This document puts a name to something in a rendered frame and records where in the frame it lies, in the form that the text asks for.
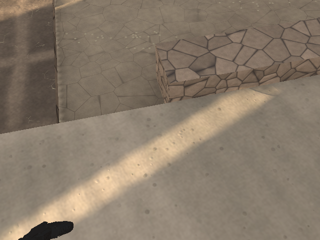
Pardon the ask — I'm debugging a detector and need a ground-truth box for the left robot hand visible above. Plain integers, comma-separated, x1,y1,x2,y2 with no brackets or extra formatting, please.
18,221,74,240

